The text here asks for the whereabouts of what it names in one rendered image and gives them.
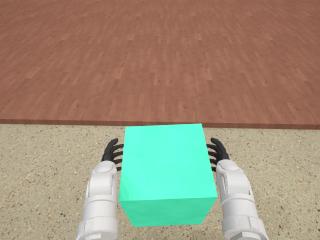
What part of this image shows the left robot forearm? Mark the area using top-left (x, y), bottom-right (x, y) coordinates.
top-left (75, 160), bottom-right (119, 240)

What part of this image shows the right robot hand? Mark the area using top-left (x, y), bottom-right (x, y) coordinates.
top-left (206, 137), bottom-right (230, 172)

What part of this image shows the carton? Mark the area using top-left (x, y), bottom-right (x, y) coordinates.
top-left (118, 123), bottom-right (218, 227)

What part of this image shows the left robot hand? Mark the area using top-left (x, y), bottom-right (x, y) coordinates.
top-left (101, 138), bottom-right (124, 172)

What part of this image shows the right robot forearm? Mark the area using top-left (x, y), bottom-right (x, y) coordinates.
top-left (216, 159), bottom-right (269, 240)

